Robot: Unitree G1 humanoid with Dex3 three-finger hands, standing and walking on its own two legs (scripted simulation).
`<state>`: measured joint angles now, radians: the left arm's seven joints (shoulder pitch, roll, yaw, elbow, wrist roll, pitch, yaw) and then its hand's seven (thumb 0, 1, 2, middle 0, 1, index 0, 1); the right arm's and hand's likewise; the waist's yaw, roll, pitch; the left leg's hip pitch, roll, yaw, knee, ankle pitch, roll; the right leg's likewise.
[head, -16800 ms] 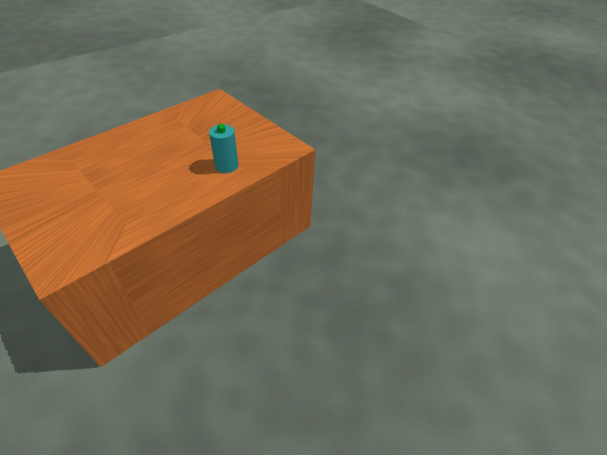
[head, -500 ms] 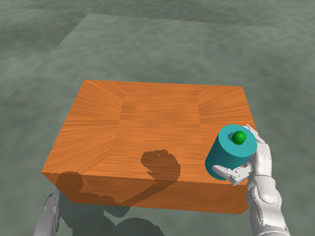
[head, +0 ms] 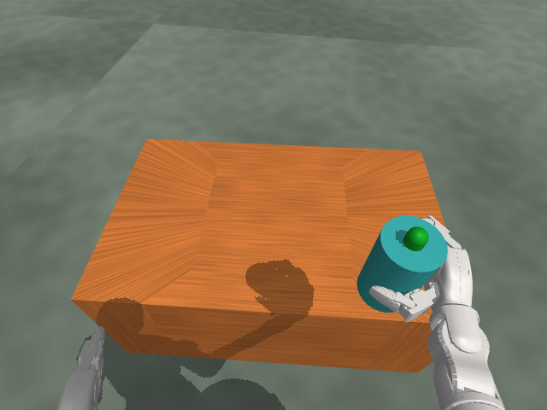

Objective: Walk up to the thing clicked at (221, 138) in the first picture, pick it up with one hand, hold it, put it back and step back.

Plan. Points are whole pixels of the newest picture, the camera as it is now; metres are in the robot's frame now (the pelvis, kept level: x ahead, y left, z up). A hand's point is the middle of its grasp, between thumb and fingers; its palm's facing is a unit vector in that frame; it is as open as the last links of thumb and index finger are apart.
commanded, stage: hold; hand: right
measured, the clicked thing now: (399, 263) +0.34 -0.15 +0.06
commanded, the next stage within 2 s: crouch in 0.80 s
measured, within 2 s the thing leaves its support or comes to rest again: neither
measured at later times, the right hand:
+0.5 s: hand (404, 265) +0.34 -0.16 +0.05, palm faces +0.10 +1.00 -0.02, open 11.3 cm
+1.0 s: hand (404, 262) +0.34 -0.16 +0.05, palm faces +0.09 +1.00 -0.02, open 11.3 cm
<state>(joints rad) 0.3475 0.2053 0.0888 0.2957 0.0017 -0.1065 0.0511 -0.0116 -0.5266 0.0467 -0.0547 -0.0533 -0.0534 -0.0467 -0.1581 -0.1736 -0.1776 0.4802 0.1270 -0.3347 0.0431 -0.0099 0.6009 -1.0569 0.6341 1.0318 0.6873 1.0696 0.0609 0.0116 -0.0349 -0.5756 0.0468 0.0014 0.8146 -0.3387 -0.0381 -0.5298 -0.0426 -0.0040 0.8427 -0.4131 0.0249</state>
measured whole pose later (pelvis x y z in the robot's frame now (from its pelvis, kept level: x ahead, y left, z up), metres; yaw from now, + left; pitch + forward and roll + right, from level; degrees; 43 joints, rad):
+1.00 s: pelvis +0.00 +0.00 +0.00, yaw +0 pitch +6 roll +0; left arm 0.34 0.20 0.09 0.31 0.00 -0.10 0.05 -0.01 -0.52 0.04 -0.05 -0.06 -0.06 -0.05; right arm -0.16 -0.18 -0.17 0.46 0.13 -0.33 0.04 -0.01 0.61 -1.06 0.64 1.03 0.69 1.07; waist 0.06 0.01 -0.04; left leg -0.56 0.05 0.00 0.80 -0.34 -0.04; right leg -0.52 -0.04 -0.01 0.83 -0.41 0.02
